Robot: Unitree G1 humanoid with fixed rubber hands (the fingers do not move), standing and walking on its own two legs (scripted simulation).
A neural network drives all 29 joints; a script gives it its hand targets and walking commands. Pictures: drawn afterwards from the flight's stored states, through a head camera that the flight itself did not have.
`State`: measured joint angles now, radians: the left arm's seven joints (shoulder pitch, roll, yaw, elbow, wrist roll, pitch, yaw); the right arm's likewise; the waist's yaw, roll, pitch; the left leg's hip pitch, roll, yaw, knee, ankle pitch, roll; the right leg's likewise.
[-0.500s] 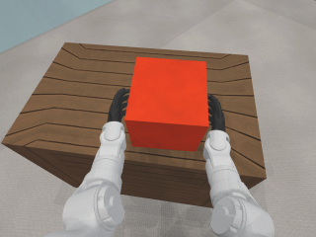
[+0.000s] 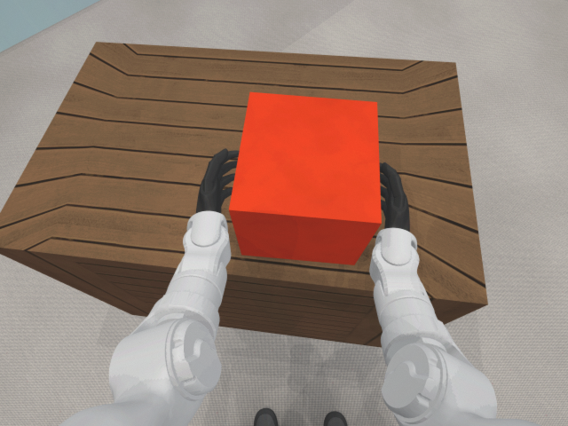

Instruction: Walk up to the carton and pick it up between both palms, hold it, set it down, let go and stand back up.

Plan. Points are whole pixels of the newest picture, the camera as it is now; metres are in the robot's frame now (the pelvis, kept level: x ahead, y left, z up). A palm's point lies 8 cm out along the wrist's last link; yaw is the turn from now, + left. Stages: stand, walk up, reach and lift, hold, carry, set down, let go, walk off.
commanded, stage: set down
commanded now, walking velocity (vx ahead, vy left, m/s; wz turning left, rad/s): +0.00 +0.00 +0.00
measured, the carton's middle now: (305, 183) +0.45 -0.03 +0.01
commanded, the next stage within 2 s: none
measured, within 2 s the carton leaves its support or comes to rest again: rests again in 1.16 s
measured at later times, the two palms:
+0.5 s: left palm (217, 222) +0.42 +0.10 -0.03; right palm (389, 234) +0.39 -0.16 -0.05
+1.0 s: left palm (195, 200) +0.44 +0.13 +0.02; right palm (388, 208) +0.41 -0.15 +0.01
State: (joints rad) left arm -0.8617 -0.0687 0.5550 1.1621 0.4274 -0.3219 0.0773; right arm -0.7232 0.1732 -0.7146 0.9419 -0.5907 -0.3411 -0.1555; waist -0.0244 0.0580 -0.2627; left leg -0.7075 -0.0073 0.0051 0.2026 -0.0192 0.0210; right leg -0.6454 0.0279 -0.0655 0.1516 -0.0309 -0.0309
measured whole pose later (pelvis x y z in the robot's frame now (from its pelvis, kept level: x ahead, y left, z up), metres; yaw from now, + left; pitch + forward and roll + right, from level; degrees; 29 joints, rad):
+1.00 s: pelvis -0.02 +0.00 -0.01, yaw -2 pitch +33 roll -1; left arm -0.91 0.05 0.43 1.22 0.25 -0.32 0.09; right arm -0.84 0.08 -0.51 1.10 -0.34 -0.30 -0.14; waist -0.03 0.03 -0.34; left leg -0.84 0.00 0.03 0.32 -0.05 0.03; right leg -0.80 0.03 -0.02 0.29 -0.06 -0.02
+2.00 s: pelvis -0.02 +0.00 +0.00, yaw -2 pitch +21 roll +0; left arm -0.32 0.12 0.06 0.74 -0.09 -0.28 0.04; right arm -0.30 -0.01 -0.13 0.69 0.03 -0.22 -0.13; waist 0.00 0.00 -0.23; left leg -0.61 0.00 0.02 0.35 -0.10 0.02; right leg -0.58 0.04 -0.02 0.34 -0.12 -0.03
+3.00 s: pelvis +0.00 +0.01 +0.00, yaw -3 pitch +6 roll -1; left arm 0.10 0.23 -0.08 0.68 -0.16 -0.29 0.02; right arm 0.04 -0.07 -0.04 0.81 0.07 -0.34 -0.05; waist 0.03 -0.02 -0.10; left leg -0.34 0.00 0.05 0.46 -0.22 0.03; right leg -0.31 0.04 0.02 0.42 -0.22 -0.02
